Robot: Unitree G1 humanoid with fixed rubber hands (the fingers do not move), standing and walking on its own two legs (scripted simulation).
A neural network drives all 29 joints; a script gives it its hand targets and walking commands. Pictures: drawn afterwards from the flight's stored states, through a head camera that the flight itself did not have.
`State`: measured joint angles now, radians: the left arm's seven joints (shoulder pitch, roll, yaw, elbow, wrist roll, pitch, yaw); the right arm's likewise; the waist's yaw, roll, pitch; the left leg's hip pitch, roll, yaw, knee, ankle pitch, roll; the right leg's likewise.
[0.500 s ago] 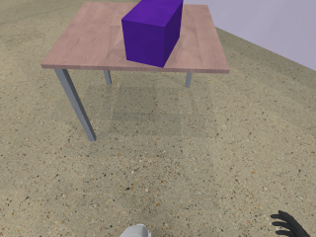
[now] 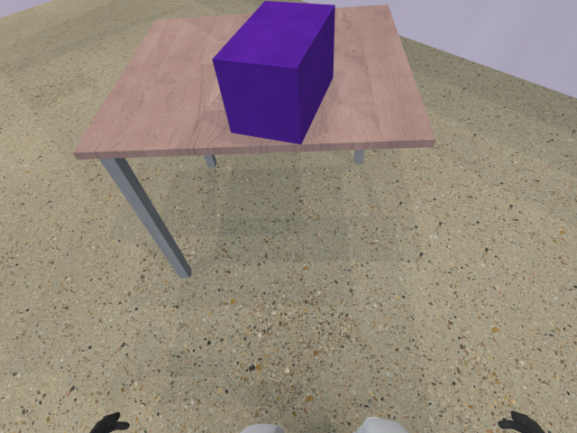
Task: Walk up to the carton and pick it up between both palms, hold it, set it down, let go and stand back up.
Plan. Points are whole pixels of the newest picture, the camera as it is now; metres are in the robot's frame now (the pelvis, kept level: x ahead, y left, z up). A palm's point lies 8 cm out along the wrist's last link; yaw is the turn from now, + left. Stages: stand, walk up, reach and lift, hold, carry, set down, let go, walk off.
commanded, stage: walk up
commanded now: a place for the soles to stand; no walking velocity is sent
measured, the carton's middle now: (282, 69) +0.86 +0.07 +0.04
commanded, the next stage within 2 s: none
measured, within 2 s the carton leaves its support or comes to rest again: neither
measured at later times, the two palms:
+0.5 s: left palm out of the picture +0.13 +0.35 -0.08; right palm out of the picture +0.09 -0.28 -0.07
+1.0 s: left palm out of the picture +0.12 +0.33 -0.08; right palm out of the picture +0.13 -0.29 -0.09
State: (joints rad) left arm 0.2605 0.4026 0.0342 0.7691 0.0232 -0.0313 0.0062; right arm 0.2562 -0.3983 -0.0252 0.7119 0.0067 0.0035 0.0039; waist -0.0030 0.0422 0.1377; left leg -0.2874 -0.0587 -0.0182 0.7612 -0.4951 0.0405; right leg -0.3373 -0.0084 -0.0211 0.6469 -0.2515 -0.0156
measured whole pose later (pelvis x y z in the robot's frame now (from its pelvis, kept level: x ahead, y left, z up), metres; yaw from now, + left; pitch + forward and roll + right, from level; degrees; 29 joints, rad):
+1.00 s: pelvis +0.03 +0.01 +0.02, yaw +0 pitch -2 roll +0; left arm 0.07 0.39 0.01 1.08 0.01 -0.02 0.00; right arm 0.06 -0.39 -0.02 1.07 0.00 0.00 0.01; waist 0.01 0.00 0.07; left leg -0.07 -0.01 -0.03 0.36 -0.24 -0.01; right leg -0.19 -0.03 -0.02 0.38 -0.14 0.02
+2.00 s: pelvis +0.16 -0.02 +0.02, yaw +0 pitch -5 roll -1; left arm 0.32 0.43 0.08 0.92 0.01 -0.07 -0.04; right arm 0.25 -0.45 -0.08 0.84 -0.01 -0.01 0.06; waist 0.03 0.04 0.10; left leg -0.47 0.00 -0.12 0.92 -0.29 0.01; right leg -0.06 -0.03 -0.08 0.42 -0.28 0.00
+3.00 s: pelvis +0.43 +0.05 +0.00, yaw -1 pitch -3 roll +0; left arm 0.11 0.42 0.04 0.80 -0.01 0.05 -0.01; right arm 0.22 -0.42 -0.03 0.86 -0.01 -0.02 -0.03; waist 0.00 -0.05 0.12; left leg -0.25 0.02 -0.01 0.64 -0.34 -0.01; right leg -0.35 -0.02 0.03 0.80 -0.42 -0.01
